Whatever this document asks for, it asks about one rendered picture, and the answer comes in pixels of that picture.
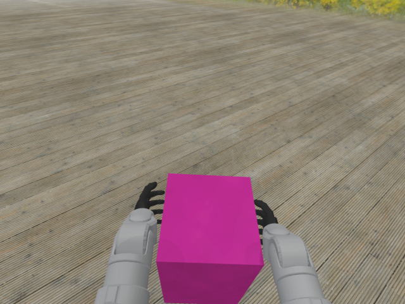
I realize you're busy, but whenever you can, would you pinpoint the right robot hand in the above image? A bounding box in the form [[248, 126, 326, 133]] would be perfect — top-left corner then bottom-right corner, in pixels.
[[254, 199, 278, 245]]

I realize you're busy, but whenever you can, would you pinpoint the left robot hand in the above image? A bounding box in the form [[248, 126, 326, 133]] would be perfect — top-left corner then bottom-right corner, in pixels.
[[134, 182, 165, 224]]

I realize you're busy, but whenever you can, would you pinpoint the left robot forearm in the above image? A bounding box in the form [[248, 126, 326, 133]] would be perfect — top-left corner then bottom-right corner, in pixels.
[[94, 208, 157, 304]]

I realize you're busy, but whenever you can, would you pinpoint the carton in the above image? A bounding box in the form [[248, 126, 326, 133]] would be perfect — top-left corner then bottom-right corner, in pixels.
[[156, 174, 264, 304]]

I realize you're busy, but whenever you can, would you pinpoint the right robot forearm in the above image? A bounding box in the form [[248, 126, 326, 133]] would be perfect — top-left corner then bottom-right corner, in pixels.
[[262, 224, 331, 304]]

